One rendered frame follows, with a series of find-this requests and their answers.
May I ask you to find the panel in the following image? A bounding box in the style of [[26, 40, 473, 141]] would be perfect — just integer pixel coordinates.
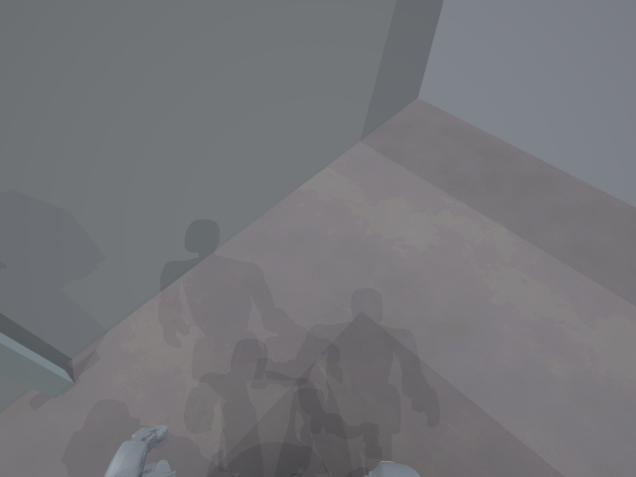
[[0, 333, 75, 398]]

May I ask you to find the robot left hand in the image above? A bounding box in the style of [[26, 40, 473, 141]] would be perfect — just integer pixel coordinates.
[[104, 424, 176, 477]]

